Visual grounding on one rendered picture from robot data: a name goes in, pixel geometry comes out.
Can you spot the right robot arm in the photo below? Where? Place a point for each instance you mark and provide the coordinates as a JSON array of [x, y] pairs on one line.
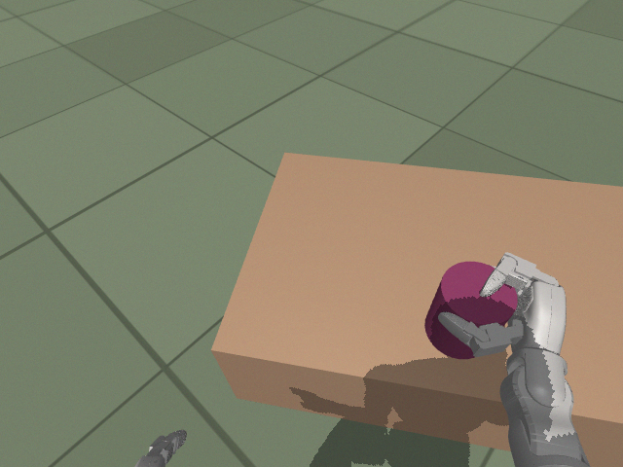
[[539, 401]]

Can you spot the left robot hand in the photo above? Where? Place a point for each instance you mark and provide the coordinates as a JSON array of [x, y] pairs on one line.
[[162, 450]]

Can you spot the right robot hand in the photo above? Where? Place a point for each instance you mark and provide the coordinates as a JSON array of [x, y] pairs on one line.
[[538, 321]]

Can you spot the can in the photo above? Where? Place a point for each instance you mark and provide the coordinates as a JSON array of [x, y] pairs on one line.
[[459, 294]]

